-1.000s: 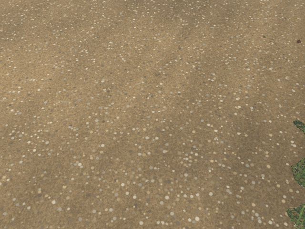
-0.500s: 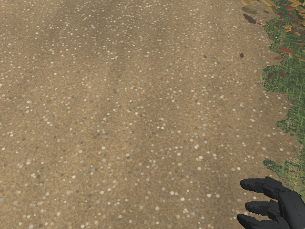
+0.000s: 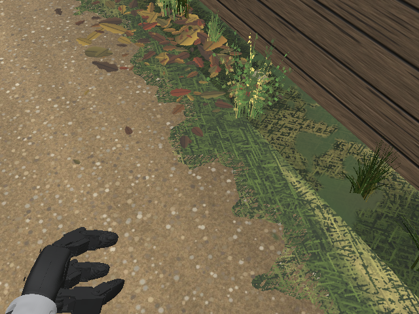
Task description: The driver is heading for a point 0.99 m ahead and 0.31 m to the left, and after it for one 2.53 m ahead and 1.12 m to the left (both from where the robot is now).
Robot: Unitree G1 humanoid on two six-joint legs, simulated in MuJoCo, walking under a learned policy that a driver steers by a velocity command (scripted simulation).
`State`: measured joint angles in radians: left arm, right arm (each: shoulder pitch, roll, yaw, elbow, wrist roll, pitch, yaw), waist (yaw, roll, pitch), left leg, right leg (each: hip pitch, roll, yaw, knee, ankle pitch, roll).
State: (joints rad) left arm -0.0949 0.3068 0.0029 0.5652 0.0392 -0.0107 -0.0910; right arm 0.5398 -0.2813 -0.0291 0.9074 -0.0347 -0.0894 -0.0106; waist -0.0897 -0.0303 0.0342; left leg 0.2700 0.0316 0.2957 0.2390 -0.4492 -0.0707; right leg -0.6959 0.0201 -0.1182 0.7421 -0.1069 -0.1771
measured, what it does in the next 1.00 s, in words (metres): walks ahead, turning left: right foot, then left foot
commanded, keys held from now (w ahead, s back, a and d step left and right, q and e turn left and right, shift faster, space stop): w+shift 0.02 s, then w+q+shift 0.88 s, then q+shift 0.10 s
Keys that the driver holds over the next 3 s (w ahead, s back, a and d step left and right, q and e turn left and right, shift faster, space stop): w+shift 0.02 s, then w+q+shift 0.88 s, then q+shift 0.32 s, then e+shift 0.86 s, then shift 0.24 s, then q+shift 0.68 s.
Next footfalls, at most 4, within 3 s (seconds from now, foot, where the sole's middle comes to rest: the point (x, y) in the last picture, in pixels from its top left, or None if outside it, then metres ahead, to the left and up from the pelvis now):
0.04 right None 0.22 -0.05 -0.74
0.48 left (169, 252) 0.65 0.10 -0.74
0.88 right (176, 147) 1.10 0.06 -0.74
1.28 left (89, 139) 1.17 0.41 -0.74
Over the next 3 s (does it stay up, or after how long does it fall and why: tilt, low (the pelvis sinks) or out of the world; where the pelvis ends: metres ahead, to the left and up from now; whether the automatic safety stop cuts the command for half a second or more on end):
stays up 1.17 0.30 0.01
